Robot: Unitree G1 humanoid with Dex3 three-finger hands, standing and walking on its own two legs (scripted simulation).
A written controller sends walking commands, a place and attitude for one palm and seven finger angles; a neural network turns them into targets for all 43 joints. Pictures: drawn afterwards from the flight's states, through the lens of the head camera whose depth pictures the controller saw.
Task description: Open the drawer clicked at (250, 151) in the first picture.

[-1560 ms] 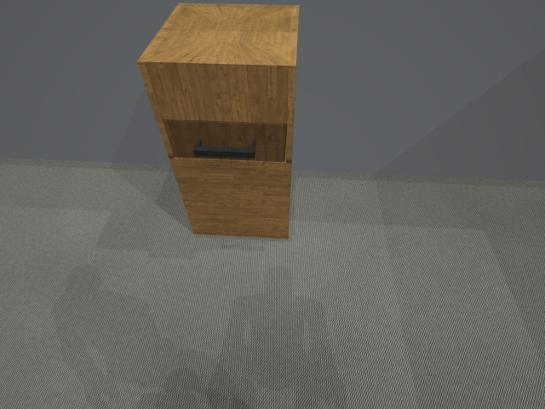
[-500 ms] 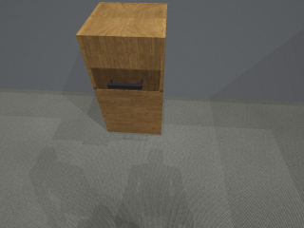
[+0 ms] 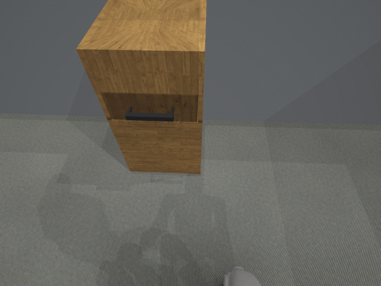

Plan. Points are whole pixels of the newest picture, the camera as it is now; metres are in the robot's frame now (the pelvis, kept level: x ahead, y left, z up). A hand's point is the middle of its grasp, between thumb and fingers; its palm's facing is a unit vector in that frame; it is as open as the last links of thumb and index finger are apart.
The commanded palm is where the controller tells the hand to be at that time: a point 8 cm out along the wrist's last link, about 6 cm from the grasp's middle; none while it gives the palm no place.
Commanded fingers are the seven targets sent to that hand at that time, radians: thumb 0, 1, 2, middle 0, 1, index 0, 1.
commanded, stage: take the last steps up to it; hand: left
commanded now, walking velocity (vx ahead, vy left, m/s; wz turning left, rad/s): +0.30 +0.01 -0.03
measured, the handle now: (150, 113) +0.77 +0.21 -0.22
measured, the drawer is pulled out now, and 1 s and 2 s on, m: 0.00 0.00 0.00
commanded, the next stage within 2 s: come to a stop and stand still in 0.34 s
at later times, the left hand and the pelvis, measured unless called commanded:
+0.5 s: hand (140, 262) +0.20 +0.15 -0.18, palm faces +0.07 -0.98 -0.20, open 7.3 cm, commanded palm none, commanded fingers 0.00 0.90 0.90 -0.20 -0.30 -0.20 -0.30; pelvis +0.18 -0.04 -0.01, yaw +1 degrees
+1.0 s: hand (135, 235) +0.26 +0.17 -0.19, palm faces +0.11 -0.96 -0.26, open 7.4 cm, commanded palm none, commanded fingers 0.00 0.90 0.90 -0.20 -0.30 -0.20 -0.30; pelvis +0.23 -0.03 -0.01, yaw +3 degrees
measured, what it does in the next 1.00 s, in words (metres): walks ahead: right foot, then left foot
